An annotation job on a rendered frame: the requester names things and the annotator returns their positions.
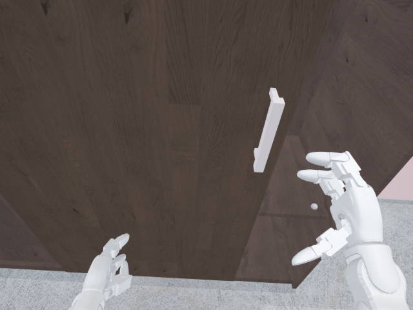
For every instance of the handle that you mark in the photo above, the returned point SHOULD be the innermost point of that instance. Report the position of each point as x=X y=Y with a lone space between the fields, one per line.
x=269 y=131

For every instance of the left robot forearm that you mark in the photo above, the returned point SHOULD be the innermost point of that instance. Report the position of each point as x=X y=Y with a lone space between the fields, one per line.
x=89 y=300

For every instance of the left robot hand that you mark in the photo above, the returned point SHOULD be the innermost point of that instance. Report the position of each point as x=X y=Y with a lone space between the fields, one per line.
x=101 y=274

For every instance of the right robot forearm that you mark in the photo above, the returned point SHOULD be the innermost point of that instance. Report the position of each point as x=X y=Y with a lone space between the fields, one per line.
x=376 y=281

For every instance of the right robot hand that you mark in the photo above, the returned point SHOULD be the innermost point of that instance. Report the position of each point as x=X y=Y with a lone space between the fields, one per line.
x=359 y=205

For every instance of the wardrobe door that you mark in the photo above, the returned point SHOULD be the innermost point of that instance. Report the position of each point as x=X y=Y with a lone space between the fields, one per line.
x=17 y=241
x=141 y=117

